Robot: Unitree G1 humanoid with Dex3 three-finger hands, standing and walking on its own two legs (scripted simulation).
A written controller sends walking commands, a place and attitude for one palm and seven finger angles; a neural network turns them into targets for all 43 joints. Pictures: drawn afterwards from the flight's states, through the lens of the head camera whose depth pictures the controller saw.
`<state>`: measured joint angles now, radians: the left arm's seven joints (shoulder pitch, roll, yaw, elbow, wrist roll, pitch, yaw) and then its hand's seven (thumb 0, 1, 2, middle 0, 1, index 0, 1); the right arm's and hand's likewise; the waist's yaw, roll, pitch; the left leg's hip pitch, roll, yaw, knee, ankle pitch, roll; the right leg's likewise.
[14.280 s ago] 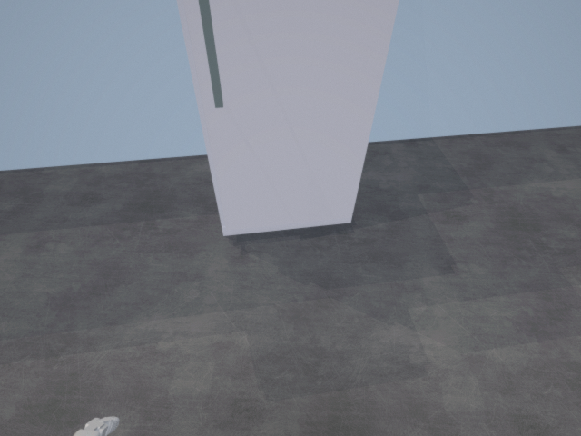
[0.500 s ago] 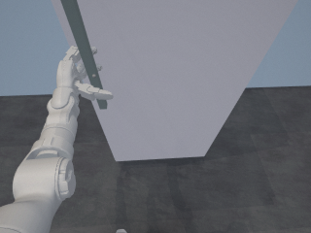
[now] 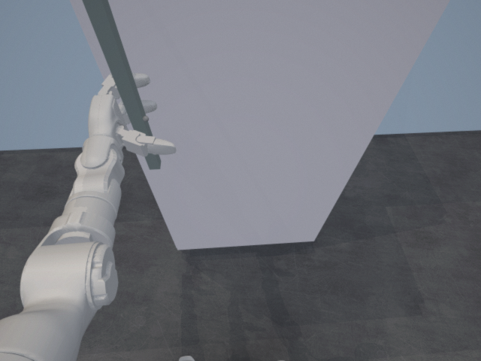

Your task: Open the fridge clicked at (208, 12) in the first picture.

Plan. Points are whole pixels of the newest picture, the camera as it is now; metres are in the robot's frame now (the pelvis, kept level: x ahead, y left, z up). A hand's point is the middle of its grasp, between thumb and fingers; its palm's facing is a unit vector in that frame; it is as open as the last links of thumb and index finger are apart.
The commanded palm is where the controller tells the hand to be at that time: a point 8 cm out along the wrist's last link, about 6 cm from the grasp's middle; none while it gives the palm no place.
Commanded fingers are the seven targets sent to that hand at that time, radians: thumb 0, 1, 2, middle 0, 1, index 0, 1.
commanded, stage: slide the fingers in behind the handle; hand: left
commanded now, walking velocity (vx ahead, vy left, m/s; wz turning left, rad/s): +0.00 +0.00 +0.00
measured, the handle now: (125, 70) +0.54 +0.15 +0.18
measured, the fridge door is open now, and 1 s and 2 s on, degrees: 0 0 0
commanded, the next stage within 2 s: grip the handle and tug to test in 0.32 s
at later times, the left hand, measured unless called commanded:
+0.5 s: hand (144, 118) +0.49 +0.13 +0.13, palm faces -0.01 -1.00 +0.01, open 13.9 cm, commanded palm +0.45 +0.19 +0.13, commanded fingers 0.00 -0.27 0.40 -0.32 -1.23 -0.32 -1.23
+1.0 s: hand (146, 118) +0.49 +0.13 +0.12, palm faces +0.01 -1.00 -0.01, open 7.2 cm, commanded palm +0.46 +0.18 +0.13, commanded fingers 0.00 0.90 0.90 -0.45 -1.40 -0.45 -1.40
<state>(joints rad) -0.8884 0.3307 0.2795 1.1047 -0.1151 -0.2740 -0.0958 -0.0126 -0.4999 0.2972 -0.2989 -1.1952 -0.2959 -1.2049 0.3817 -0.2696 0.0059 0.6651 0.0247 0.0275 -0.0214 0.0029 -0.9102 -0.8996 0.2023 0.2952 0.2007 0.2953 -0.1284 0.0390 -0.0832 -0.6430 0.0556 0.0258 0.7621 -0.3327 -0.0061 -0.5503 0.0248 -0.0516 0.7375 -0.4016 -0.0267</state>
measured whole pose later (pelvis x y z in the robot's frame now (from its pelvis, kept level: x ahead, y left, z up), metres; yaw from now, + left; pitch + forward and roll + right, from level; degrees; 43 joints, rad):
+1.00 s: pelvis -0.01 +0.01 +0.00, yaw +0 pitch +13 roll -1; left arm -0.93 0.32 0.25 1.13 -0.11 -0.30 -0.05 0.00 0.46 0.71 -0.40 -1.33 -0.39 -1.34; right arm 0.38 -0.27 0.00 0.69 0.01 0.01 -0.01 0.00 -0.91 -0.90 0.20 0.30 0.20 0.30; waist -0.13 0.04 -0.08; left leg -0.68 0.05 0.03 0.79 -0.33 0.01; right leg -0.58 0.02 -0.05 0.76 -0.40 -0.01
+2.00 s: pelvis +0.05 +0.01 +0.01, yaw -3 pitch +11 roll -1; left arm -0.50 0.23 0.22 0.58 -0.17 -0.13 -0.07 0.02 0.75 0.76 -0.32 -1.40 -0.33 -1.40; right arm 0.35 -0.26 -0.01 0.59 0.04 0.05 0.00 0.00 -0.91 -0.90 0.20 0.30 0.20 0.30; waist -0.08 0.05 -0.11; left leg -0.47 0.05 0.05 0.66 -0.36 0.00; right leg -0.40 0.03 0.00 0.63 -0.38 -0.01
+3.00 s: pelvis +0.28 +0.02 +0.03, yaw +6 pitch -2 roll +2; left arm 0.40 0.19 -0.16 -0.42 -0.02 -0.07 0.02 0.02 0.64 0.84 -0.45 -1.39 -0.48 -1.39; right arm 0.25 -0.15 0.01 0.48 -0.01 -0.07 -0.05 0.00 -0.91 -0.90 0.20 0.30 0.21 0.31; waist -0.01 0.02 0.13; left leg -0.04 -0.17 -0.12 0.43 -0.27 0.01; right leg -0.59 0.08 -0.11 0.74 -0.14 -0.03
